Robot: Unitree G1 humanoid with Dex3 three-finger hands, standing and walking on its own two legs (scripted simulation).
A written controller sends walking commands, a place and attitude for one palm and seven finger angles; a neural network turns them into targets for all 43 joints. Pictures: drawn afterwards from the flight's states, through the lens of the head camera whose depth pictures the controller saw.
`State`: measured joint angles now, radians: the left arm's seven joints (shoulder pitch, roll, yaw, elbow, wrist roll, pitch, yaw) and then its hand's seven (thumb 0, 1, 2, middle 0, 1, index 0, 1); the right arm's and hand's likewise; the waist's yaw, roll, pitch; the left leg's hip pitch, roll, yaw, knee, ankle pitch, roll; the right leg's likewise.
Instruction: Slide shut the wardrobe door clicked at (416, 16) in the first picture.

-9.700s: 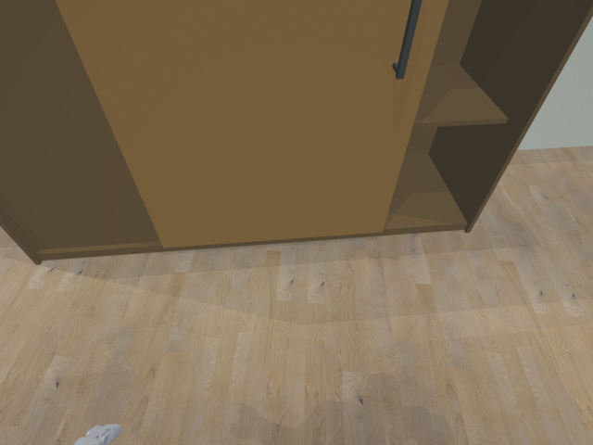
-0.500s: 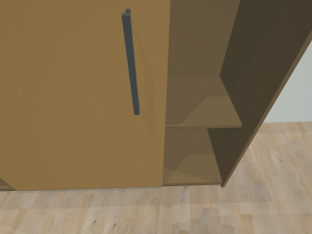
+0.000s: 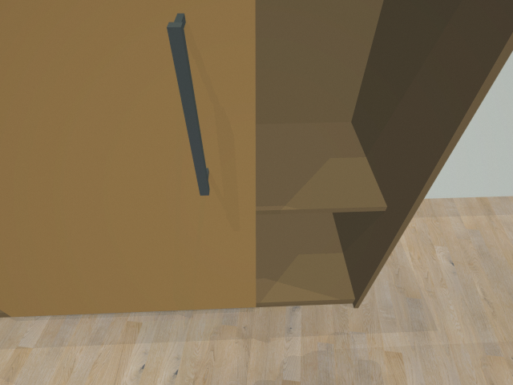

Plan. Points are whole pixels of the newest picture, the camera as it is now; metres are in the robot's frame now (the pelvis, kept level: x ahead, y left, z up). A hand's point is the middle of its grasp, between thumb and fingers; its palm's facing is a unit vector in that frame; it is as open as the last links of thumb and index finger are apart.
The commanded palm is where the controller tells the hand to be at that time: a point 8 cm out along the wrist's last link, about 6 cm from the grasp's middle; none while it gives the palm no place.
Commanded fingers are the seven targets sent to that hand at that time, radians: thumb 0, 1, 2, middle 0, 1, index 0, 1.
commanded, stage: come to a stop and stand still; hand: left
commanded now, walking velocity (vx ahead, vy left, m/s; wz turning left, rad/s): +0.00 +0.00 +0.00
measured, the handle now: (194, 120) +0.50 +0.14 +0.17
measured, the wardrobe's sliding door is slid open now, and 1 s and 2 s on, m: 0.40 0.40 0.40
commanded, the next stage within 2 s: look again from close up in 0.14 s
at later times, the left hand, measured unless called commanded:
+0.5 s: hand out of the picture -0.01 +0.15 -0.17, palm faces +0.04 -0.99 -0.17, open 7.4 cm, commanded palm none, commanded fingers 0.00 0.90 0.90 -0.20 -0.30 -0.20 -0.30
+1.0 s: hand out of the picture +0.00 +0.16 -0.17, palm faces +0.04 -0.98 -0.18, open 7.4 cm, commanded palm none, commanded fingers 0.00 0.90 0.90 -0.20 -0.30 -0.20 -0.30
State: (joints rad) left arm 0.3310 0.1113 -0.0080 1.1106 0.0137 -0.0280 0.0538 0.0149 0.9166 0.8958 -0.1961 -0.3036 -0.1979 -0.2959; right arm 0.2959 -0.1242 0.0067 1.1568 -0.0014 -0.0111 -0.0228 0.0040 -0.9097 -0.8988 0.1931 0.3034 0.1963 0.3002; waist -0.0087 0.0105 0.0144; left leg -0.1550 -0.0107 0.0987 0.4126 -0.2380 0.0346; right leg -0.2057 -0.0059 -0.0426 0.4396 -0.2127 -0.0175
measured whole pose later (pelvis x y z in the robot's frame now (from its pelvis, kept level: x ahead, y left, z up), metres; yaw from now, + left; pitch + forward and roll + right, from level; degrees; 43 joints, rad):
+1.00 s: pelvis +0.02 +0.00 +0.00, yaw +0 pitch -1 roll +0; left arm 0.33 0.11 0.00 1.13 0.01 -0.02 0.05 0.01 0.91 0.90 -0.20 -0.30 -0.20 -0.30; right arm 0.31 -0.13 0.01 1.17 0.00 -0.02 -0.03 0.00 -0.91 -0.90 0.19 0.30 0.20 0.30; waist 0.00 0.01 0.02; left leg -0.11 -0.02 0.10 0.38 -0.25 0.04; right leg -0.17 -0.01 -0.04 0.41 -0.22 -0.01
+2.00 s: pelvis +0.02 -0.02 +0.00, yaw +0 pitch -1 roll +0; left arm 0.32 0.12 0.00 1.14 0.01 -0.02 0.04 0.01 0.91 0.90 -0.20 -0.30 -0.20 -0.30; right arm 0.30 -0.13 0.02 1.17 0.00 -0.02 -0.04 0.00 -0.91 -0.90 0.19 0.30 0.20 0.30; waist 0.00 0.01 0.01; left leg -0.11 0.01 0.09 0.37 -0.24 0.01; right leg -0.16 0.02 -0.05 0.40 -0.22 -0.04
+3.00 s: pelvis -0.01 -0.02 -0.03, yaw +3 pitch +3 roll +0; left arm 0.30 0.29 0.33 -0.04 -0.35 -0.16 -0.25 0.01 0.03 0.52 -0.26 -0.87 -0.26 -0.86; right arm 0.31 -0.25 0.05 0.64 0.03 -0.29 -0.05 0.02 -0.90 -0.90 0.20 0.30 0.20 0.30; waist 0.00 0.03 -0.07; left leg -0.43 0.02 0.03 0.75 -0.38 0.00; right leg -0.44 0.01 -0.11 0.73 -0.35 -0.05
